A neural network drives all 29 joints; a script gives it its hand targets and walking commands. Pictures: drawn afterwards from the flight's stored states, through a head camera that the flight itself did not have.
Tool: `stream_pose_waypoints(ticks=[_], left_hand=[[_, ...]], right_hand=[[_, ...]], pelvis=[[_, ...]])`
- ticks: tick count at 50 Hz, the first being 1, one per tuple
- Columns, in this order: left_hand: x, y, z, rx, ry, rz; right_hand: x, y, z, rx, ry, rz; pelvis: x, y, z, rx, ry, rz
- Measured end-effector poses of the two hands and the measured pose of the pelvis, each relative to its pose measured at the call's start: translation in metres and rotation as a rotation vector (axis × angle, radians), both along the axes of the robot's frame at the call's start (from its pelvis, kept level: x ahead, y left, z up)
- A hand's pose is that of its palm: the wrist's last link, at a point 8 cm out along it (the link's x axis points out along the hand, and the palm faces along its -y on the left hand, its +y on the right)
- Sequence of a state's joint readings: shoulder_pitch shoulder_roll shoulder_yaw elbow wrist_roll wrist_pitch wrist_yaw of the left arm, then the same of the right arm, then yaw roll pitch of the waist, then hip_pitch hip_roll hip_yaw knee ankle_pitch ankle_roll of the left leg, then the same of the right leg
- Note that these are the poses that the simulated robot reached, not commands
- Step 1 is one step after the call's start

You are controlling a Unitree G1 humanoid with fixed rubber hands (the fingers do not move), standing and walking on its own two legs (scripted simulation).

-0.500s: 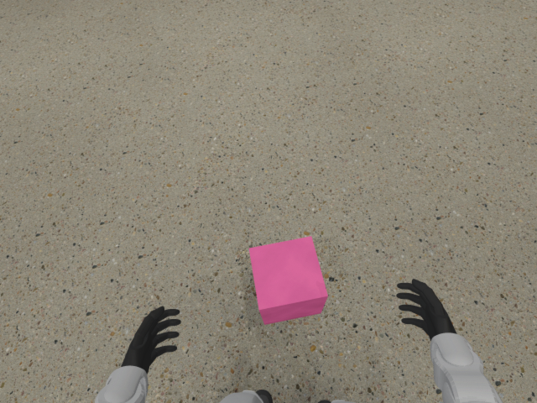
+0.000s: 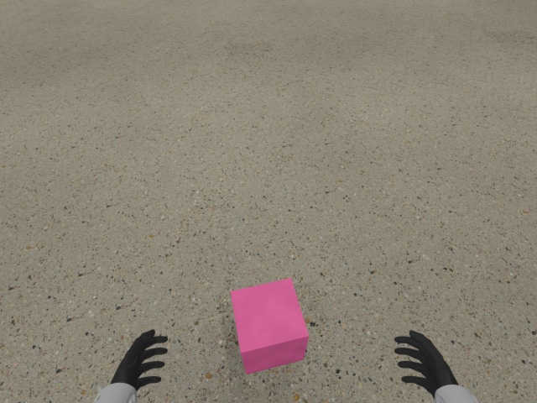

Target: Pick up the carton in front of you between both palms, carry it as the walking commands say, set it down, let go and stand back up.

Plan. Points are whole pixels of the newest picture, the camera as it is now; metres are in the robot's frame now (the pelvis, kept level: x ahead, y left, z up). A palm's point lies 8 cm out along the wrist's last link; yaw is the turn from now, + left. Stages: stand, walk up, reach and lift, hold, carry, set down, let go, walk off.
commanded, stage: let go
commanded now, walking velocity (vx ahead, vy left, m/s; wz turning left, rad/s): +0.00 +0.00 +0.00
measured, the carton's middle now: (268, 327) +0.46 +0.03 -0.65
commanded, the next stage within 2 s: stand in 0.12 s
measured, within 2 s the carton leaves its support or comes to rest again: neither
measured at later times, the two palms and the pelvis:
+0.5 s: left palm out of the picture +0.12 +0.28 -0.12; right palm out of the picture +0.13 -0.23 -0.10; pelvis +0.04 +0.02 -0.01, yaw +2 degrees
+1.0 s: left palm out of the picture +0.04 +0.29 -0.14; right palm out of the picture +0.10 -0.21 -0.12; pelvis +0.05 +0.03 -0.01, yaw +4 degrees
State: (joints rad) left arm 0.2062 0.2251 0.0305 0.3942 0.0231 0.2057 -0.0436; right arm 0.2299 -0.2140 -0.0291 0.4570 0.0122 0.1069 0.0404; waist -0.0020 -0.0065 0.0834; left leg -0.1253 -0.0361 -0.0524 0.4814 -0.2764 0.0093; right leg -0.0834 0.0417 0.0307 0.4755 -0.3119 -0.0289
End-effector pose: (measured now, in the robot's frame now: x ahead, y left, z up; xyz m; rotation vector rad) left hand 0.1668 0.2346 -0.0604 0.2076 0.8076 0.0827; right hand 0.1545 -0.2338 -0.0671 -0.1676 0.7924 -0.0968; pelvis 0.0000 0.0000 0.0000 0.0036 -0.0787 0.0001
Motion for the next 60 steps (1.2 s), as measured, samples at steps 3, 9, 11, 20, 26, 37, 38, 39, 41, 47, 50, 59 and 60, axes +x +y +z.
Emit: stream_pose_waypoints(ticks=[3,9,11,20,26,37,38,39,41,47,50,59,60], left_hand=[[-0.003,0.006,0.001,0.01,0.005,0.019],[-0.009,0.016,-0.006,0.053,-0.029,0.018],[-0.017,0.022,-0.015,0.066,-0.026,0.021],[-0.042,0.039,-0.05,0.054,0.106,0.06],[-0.045,0.047,-0.058,0.057,0.155,0.095],[-0.069,0.056,-0.072,0.056,0.267,0.141],[-0.072,0.057,-0.073,0.057,0.28,0.144],[-0.076,0.058,-0.074,0.057,0.293,0.147],[-0.084,0.059,-0.076,0.058,0.318,0.153],[-0.109,0.06,-0.08,0.056,0.393,0.17],[-0.123,0.059,-0.082,0.051,0.431,0.177],[-0.162,0.047,-0.088,0.024,0.542,0.196],[-0.166,0.046,-0.088,0.02,0.553,0.198]], right_hand=[[0.0,0.005,-0.002,-0.001,-0.003,0.006],[-0.008,0.004,-0.006,-0.071,0.02,0.023],[-0.019,-0.002,-0.011,-0.107,0.06,0.022],[-0.033,-0.006,-0.028,-0.13,0.176,0.008],[-0.018,0.007,-0.037,-0.115,0.188,0.01],[-0.016,0.019,-0.047,-0.113,0.241,0.005],[-0.018,0.019,-0.047,-0.114,0.25,0.004],[-0.02,0.019,-0.048,-0.116,0.259,0.003],[-0.025,0.019,-0.049,-0.12,0.278,0.002],[-0.044,0.019,-0.053,-0.126,0.339,-0.001],[-0.054,0.02,-0.055,-0.124,0.37,-0.002],[-0.085,0.026,-0.062,-0.105,0.463,-0.007],[-0.089,0.027,-0.062,-0.102,0.473,-0.008]], pelvis=[[-0.001,0.003,-0.001,-0.001,-0.006,0.004],[0.001,0.007,-0.001,-0.005,0.039,0.014],[0.005,0.008,-0.002,-0.004,0.074,0.016],[0.03,0.015,-0.006,-0.005,0.144,0.027],[0.044,0.022,-0.009,-0.009,0.153,0.035],[0.052,0.031,-0.012,-0.016,0.144,0.052],[0.052,0.031,-0.012,-0.016,0.142,0.053],[0.052,0.032,-0.012,-0.017,0.14,0.055],[0.051,0.032,-0.011,-0.018,0.136,0.058],[0.048,0.034,-0.01,-0.02,0.124,0.068],[0.046,0.035,-0.009,-0.02,0.117,0.071],[0.039,0.034,-0.006,-0.019,0.098,0.08],[0.038,0.034,-0.006,-0.019,0.096,0.08]])
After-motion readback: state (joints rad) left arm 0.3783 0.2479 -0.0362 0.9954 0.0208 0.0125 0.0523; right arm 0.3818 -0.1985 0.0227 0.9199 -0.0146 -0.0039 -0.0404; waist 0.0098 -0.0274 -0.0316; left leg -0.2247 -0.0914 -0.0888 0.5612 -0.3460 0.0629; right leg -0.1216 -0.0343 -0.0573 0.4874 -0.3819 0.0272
